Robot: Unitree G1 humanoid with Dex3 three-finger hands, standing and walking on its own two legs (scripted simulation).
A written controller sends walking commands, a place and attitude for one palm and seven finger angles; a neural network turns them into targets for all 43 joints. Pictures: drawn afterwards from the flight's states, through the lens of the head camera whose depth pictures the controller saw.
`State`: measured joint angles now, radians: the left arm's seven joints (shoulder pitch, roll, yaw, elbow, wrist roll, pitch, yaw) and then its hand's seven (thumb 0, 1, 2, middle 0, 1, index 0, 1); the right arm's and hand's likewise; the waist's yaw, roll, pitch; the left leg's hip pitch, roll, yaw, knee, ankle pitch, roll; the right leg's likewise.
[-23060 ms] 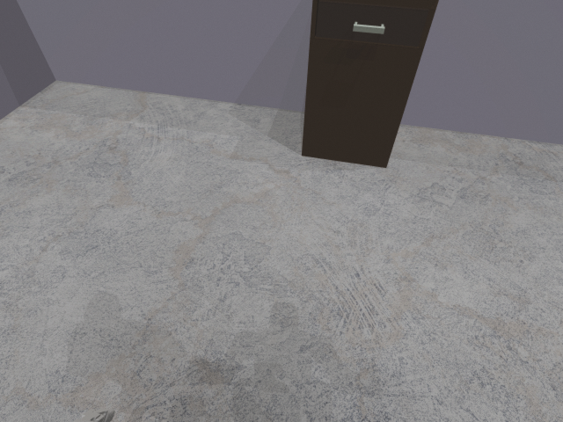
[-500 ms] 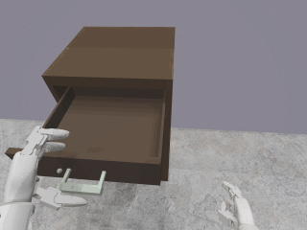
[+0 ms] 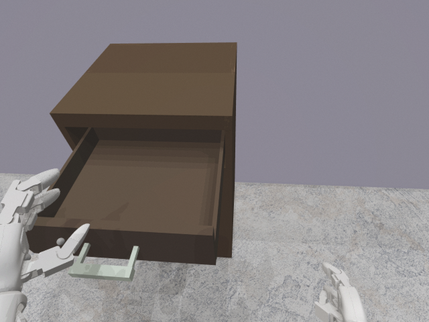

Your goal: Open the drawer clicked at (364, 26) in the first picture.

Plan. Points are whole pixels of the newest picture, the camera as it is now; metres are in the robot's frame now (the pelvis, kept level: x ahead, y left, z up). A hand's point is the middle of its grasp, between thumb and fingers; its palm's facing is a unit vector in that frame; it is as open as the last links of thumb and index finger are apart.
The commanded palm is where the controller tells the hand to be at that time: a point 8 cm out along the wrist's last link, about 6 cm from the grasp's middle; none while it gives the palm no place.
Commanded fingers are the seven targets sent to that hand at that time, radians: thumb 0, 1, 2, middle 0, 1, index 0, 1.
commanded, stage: draw the hand back to the body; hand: left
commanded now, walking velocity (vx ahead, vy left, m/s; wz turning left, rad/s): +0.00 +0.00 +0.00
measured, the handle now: (106, 261) +0.23 +0.26 -0.04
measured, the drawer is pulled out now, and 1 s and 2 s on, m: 0.30 0.30 0.30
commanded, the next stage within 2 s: step back with the hand held close in 0.34 s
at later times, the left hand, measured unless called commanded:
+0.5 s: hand (49, 250) +0.17 +0.24 +0.16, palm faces +0.40 -0.82 -0.42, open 7.5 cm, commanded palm +0.11 +0.28 +0.17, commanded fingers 0.00 0.90 0.90 -0.20 -0.30 -0.20 -0.30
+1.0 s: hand (13, 286) +0.12 +0.26 +0.15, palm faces +0.33 -0.80 -0.50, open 7.5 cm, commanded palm +0.06 +0.30 +0.17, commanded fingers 0.00 0.90 0.90 -0.20 -0.30 -0.20 -0.30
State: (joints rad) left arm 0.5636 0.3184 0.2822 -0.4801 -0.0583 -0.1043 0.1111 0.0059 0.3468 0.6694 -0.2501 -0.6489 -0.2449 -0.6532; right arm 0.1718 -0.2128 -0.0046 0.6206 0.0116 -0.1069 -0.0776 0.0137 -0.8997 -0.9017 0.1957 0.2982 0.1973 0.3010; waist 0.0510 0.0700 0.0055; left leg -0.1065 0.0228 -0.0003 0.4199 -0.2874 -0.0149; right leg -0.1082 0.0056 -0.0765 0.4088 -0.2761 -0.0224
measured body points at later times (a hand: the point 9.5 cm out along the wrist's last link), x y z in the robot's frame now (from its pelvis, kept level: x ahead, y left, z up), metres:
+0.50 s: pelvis -0.01 +0.00 +0.00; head -0.02 -0.03 +0.45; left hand +0.14 +0.28 +0.18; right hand +0.18 -0.21 -0.08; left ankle -0.04 +0.13 -0.74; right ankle -0.03 -0.10 -0.74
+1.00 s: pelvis -0.07 +0.02 -0.01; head -0.03 +0.04 +0.44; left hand +0.10 +0.30 +0.18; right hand +0.13 -0.20 -0.08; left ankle -0.04 +0.13 -0.74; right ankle -0.03 -0.10 -0.74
